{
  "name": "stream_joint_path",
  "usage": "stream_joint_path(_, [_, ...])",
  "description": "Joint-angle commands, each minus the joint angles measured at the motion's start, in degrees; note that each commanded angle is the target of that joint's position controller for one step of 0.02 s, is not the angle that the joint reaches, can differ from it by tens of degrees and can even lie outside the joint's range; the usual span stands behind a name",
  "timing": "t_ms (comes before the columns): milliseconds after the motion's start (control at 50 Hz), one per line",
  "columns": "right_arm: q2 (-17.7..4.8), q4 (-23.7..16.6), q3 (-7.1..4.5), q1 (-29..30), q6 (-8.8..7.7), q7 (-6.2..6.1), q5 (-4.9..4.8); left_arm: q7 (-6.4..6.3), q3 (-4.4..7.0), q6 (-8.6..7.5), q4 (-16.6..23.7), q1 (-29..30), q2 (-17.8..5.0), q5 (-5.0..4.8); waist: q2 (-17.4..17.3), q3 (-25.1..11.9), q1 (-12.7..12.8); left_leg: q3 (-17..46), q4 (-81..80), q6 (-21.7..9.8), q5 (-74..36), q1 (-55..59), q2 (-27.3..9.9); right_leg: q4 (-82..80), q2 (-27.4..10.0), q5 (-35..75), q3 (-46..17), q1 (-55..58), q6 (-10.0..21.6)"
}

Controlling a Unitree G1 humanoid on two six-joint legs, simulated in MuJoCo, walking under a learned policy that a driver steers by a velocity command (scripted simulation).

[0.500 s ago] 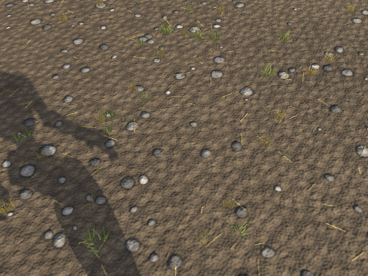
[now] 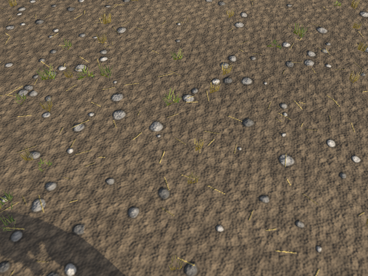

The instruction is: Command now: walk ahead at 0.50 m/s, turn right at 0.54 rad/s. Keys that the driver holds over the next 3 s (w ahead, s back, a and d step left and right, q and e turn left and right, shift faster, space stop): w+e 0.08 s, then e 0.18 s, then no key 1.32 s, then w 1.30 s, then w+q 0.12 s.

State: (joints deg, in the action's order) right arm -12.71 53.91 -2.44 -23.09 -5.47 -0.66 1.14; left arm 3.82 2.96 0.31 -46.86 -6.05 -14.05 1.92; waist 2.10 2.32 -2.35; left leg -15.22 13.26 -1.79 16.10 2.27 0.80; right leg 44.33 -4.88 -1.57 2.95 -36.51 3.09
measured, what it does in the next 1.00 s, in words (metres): walks ahead, turning right: right foot, then left foot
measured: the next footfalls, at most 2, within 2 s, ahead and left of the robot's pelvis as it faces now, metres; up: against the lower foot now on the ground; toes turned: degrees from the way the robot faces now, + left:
right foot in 0.14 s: +0.23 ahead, -0.10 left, +0.00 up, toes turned -11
left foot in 0.68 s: +0.32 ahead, +0.06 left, +0.00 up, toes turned -15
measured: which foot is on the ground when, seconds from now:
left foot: down 0.00-0.14, up 0.16-0.66, down 0.68-1.00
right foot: up 0.00-0.12, down 0.14-1.00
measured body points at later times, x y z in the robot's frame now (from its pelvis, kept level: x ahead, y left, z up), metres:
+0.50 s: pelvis +0.19 -0.05 +0.00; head +0.23 -0.07 +0.45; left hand +0.32 +0.21 -0.12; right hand +0.25 -0.32 -0.13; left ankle +0.31 +0.09 -0.68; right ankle +0.19 -0.09 -0.74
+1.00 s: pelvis +0.25 -0.01 +0.00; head +0.25 -0.01 +0.45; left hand +0.35 +0.22 -0.15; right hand +0.25 -0.27 -0.14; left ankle +0.28 +0.07 -0.74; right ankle +0.19 -0.10 -0.74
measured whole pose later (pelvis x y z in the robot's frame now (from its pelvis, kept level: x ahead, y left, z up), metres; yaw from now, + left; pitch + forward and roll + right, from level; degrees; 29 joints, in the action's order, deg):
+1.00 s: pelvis +0.25 -0.01 +0.00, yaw -15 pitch -2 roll +0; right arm -12.2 56.2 -0.5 -11.8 -0.2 -1.9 0.4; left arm -2.1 0.5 0.5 -60.5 -13.4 -12.8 0.4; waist 0.1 2.1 0.1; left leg -1.5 21.2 -2.4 10.7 -8.7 1.7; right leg 19.0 4.0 -13.3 -3.2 -3.7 2.7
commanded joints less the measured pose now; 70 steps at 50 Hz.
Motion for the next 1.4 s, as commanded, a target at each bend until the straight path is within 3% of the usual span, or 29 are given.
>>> stream_joint_path(20, [-8.4,-1.8,-1.81,-1.3,-0.24,-0.51,0.04,0.5,-0.21,-0.76,5.7,6.8,-1.8,0.28,-6.0,3.9,-0.2,3.5,-3.3,-5.6,-27.3,-0.2,-16.9,-5.4,1.0,-1.5,3.1,0.3,1.9])
stream_joint_path(60, [-9.3,-1.3,-2.04,-1.4,0.48,-0.8,0.17,0.31,0.06,-0.73,6.1,6.6,-2.4,0.46,-6.6,3.1,0.6,1.5,1.5,-4.9,-39.5,2.9,-17.2,-7.6,3.2,-6.5,5.0,3.2,3.9])
stream_joint_path(100, [-11.1,-1.1,-2.54,-0.7,1.49,-1.08,0.23,-0.35,0.79,-0.96,4.7,0.9,-3.4,0.66,-7.7,-0.4,3.4,-0.1,13.3,-4.3,-57.8,4.5,-17.1,-9.0,7.6,-12.4,7.0,10.6,6.2])
stream_joint_path(120, [-11.7,-1.4,-2.71,-0.3,2.1,-1.09,-0.04,-0.95,1.5,-1.64,2.6,-6.1,-4.4,0.89,-7.0,-4.5,6.0,-0.4,24.5,-3.6,-58.7,2.9,-16.4,-12.1,9.9,-11.5,6.8,18.1,7.6])
stream_joint_path(140, [-11.5,-2.3,-2.62,0.6,2.24,-0.92,-0.57,-1.93,2.74,-2.4,-0.1,-15.0,-6.9,1.69,-3.7,-9.8,10.4,-1.1,40.1,-1.1,-45.6,-5.6,-14.8,-17.5,8.3,-5.4,2.3,31.5,9.7])
stream_joint_path(160, [-4.7,-6.2,-1.18,-2.4,1.87,-0.19,-1.6,-2.72,4.86,-2.39,0.4,-15.8,-15.3,1.9,9.5,-16.8,7.1,-0.7,62.1,2.9,3.1,-30.3,-6.2,-14.9,-11.0,12.3,-23.0,52.4,17.5])
stream_joint_path(180, [-8.6,-8.1,-2.02,1.7,1.73,-0.23,-1.12,-3.06,5.48,-1.6,1.7,-17.3,-17.3,-0.92,5.6,-22.4,8.7,11.3,72.9,4.5,18.1,-38.2,0.5,-20.2,-17.3,30.5,-40.1,55.3,23.0])
stream_joint_path(200, [-7.7,-9.1,-1.68,5.7,1.59,-0.3,-1.28,-3.68,5.19,-1.28,1.5,-15.0,-16.1,-1.54,0.3,-16.3,7.8,15.9,71.9,3.9,12.4,-41.4,-3.4,-20.1,-15.7,39.8,-28.9,50.9,21.7])
stream_joint_path(220, [-6.6,-9.1,-1.11,6.4,1.24,-0.49,-1.34,-3.99,4.29,-1.29,1.4,-11.8,-12.3,-2.04,-1.2,-10.2,6.1,16.0,67.0,3.5,8.4,-40.8,-5.1,-20.9,-13.2,39.9,-23.3,43.5,19.1])
stream_joint_path(240, [-6.8,-8.4,-1.29,6.3,1.61,-0.65,-0.66,-4.22,3.52,-1.22,1.7,-8.8,-9.5,-2.26,-2.7,-5.8,3.8,16.3,62.2,3.5,7.1,-38.7,-6.4,-22.7,-9.5,36.8,-19.3,37.0,16.0])
stream_joint_path(260, [-7.2,-8.6,-1.42,5.7,2.63,-0.56,0.56,-4.45,2.84,-1.12,2.1,-6.7,-7.6,-2.64,-2.1,-4.5,1.8,16.6,59.3,3.9,6.4,-35.7,-6.8,-24.2,-6.8,35.0,-17.0,32.0,14.7])
stream_joint_path(280, [-6.9,-7.9,-1.48,3.8,3.79,-0.41,1.06,-4.34,2.34,-1.33,2.5,-5.7,-6.7,-2.37,-2.0,-5.4,0.7,16.5,57.1,4.2,5.9,-32.7,-6.6,-24.8,-6.1,35.7,-15.3,29.6,13.8])
stream_joint_path(320, [-5.7,-7.6,-1.31,2.1,5.26,-0.21,0.82,-3.87,2.44,-2.22,2.1,-6.8,-8.0,-1.71,-2.1,-7.0,-0.3,15.6,53.6,4.5,4.5,-30.2,-5.5,-25.1,-5.0,40.3,-13.1,27.5,13.3])
stream_joint_path(400, [-5.6,-8.5,-1.17,5.9,6.1,-0.27,0.49,-3.88,2.02,-2.46,1.2,-9.0,-8.1,-1.26,0.6,-7.3,0.9,15.3,46.2,4.0,-1.0,-31.1,-5.2,-25.8,-3.6,38.3,-11.3,27.9,10.7])
stream_joint_path(460, [-6.0,-9.1,-1.06,9.5,6.56,-0.35,0.23,-4.14,1.58,-2.02,0.5,-10.4,-7.8,-1.1,1.9,-6.5,2.4,15.6,40.3,3.5,-3.4,-31.4,-5.1,-26.3,-3.7,32.6,-12.0,29.7,9.1])
stream_joint_path(580, [-5.6,-8.6,-0.73,11.9,6.81,-1.16,-0.45,-4.68,0.6,-1.33,-1.1,-11.0,-7.0,-0.24,2.5,-4.0,3.8,15.7,29.7,2.2,0.8,-25.9,-3.2,-24.8,-5.5,27.5,-14.3,31.0,9.9])
stream_joint_path(640, [-4.6,-7.4,-0.37,10.1,6.45,-1.86,-0.8,-5.13,0.0,-0.97,-1.9,-9.4,-6.6,-0.58,2.5,-2.8,2.8,15.0,18.1,0.9,1.6,-18.6,-1.8,-22.0,-5.4,24.7,-15.9,29.8,8.9])
stream_joint_path(660, [-4.1,-6.5,-0.12,8.3,6.02,-2.04,-0.61,-5.39,-0.26,-0.87,-2.1,-8.4,-6.4,-1.12,1.3,-2.5,1.2,15.5,9.2,0.3,-5.4,-13.2,-2.3,-20.6,-4.4,20.9,-15.9,27.9,7.0])
stream_joint_path(680, [-5.5,-5.7,-0.22,6.5,5.25,-2.33,0.07,-5.52,-0.84,-1.17,-2.0,-9.0,-5.0,-1.43,-1.4,-3.8,1.2,20.0,4.5,-0.3,-16.6,-6.0,-6.7,-19.7,-2.7,13.3,-15.9,24.5,4.1])
stream_joint_path(700, [-9.8,-6.0,-0.7,6.3,4.55,-2.49,0.71,-5.45,-1.17,-1.35,-2.2,-13.3,-3.3,-1.25,-8.6,-5.5,4.6,28.6,5.7,-2.6,-34.8,-1.4,-15.9,-16.5,2.2,-2.6,-12.3,21.7,2.1])
stream_joint_path(720, [-9.1,-5.9,-0.35,10.0,4.81,-1.99,-0.66,-5.71,-1.17,-0.4,-4.6,-16.0,-2.6,-1.83,-12.0,-5.4,5.6,29.8,7.9,-8.7,-42.5,-6.6,-18.9,-18.1,6.7,-16.5,-8.9,24.6,1.1])
stream_joint_path(740, [-6.4,-6.2,0.42,12.1,4.73,-1.35,-0.61,-5.97,-1.32,0.16,-5.5,-14.5,-3.6,-1.22,-10.5,-5.1,5.3,29.3,6.9,-8.6,-38.1,-10.0,-17.5,-20.4,5.8,-16.1,-8.9,28.6,0.7])
stream_joint_path(760, [-5.6,-5.9,0.76,13.0,4.71,-0.93,-0.46,-5.89,-1.2,0.36,-5.8,-12.4,-4.1,-1.12,-10.0,-3.8,4.9,27.1,5.9,-5.9,-30.1,-12.4,-14.0,-23.4,5.3,-11.8,-10.0,30.9,0.7])
stream_joint_path(800, [-6.1,-4.6,0.74,12.0,4.79,-1.19,-0.52,-5.37,-0.78,0.44,-6.8,-9.8,-5.8,-1.24,-8.1,-1.6,3.4,23.2,5.0,-2.5,-19.6,-12.2,-8.9,-25.4,3.4,-4.2,-11.4,31.0,0.8])
stream_joint_path(820, [-6.6,-3.5,0.58,10.7,4.8,-1.4,-0.8,-5.3,-0.88,0.26,-7.5,-9.9,-5.6,-1.39,-7.2,-1.4,3.1,22.3,5.2,-1.9,-18.8,-10.8,-7.9,-25.8,2.6,-2.1,-11.8,30.6,0.8])
stream_joint_path(920, [-6.0,-0.5,0.64,9.7,4.8,-1.4,-0.76,-6.02,-1.53,-0.27,-11.4,-9.6,-3.9,-1.56,-2.8,-1.3,2.4,21.8,5.7,-2.3,-19.3,-7.3,-7.7,-27.8,2.1,-2.2,-11.8,29.2,0.3])
stream_joint_path(1140, [-4.8,5.2,1.45,9.0,5.06,-1.41,-0.61,-6.41,-2.51,-0.21,-16.7,-10.1,-3.0,-1.54,-2.2,0.2,2.3,21.8,4.3,-2.2,-14.4,-8.5,-6.8,-28.3,1.4,-3.9,-11.6,28.8,0.3])
stream_joint_path(1400, [-2.9,9.4,2.33,6.4,5.21,-1.52,-0.66,-6.58,-3.6,-0.46,-19.8,-12.3,-1.0,-1.51,-2.3,1.6,2.2,22.0,3.7,-2.0,-10.0,-10.1,-5.9,-28.0,1.1,-6.0,-11.3,27.2,0.4])
Over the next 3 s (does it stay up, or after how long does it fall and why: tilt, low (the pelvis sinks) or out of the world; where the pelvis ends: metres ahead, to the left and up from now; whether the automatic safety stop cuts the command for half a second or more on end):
stays up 0.84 -0.22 0.00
